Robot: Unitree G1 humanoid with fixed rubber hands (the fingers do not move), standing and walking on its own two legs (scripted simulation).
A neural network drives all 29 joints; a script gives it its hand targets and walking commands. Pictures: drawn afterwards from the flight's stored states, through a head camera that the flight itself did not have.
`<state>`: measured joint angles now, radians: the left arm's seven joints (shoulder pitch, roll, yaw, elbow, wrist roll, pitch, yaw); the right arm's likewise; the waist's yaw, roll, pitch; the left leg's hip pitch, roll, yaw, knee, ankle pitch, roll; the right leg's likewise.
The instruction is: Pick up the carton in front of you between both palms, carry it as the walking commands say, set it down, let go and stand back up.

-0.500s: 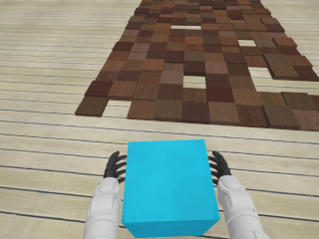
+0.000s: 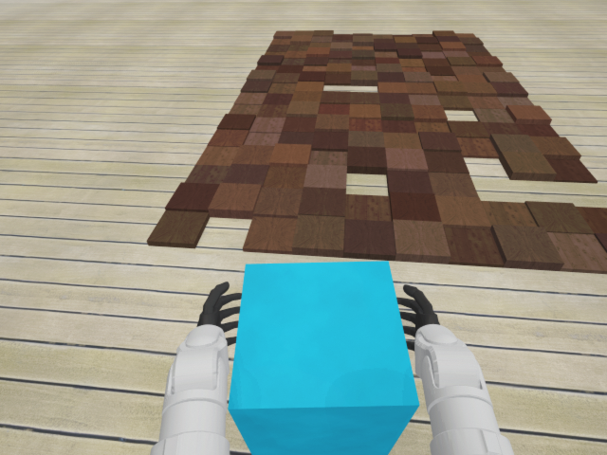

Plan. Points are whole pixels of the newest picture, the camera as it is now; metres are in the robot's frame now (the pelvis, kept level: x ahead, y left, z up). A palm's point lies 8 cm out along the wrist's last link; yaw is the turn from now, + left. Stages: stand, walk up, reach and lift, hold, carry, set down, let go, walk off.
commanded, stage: reach and lift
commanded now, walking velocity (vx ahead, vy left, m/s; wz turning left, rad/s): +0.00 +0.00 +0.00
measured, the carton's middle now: (318, 364) +0.30 +0.00 -0.05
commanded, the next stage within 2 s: hold in 0.64 s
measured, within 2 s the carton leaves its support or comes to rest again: neither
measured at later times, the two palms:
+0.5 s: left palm (211, 327) +0.31 +0.15 +0.04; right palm (427, 326) +0.30 -0.15 +0.03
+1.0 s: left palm (207, 326) +0.30 +0.15 +0.06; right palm (432, 326) +0.29 -0.15 +0.05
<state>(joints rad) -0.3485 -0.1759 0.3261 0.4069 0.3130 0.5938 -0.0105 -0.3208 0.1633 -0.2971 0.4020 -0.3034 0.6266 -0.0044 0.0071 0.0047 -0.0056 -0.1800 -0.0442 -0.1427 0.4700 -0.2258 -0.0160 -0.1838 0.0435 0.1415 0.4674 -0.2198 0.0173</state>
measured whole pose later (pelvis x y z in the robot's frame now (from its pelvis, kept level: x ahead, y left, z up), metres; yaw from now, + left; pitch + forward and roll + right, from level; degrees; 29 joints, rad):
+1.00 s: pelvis +0.01 +0.00 +0.01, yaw +0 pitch -7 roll +0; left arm -0.30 -0.16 0.25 0.28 0.30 0.75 -0.01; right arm -0.28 0.16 -0.23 0.27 -0.29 0.78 -0.01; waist 0.00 0.00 0.00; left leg -0.04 -0.03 -0.14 0.37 -0.19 -0.01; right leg -0.05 0.04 0.13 0.36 -0.19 0.01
